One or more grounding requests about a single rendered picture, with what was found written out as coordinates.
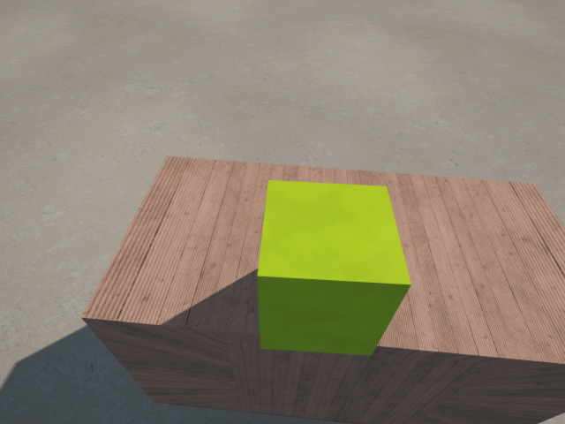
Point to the carton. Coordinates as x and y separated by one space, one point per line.
331 271

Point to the pedestal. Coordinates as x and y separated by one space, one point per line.
479 337

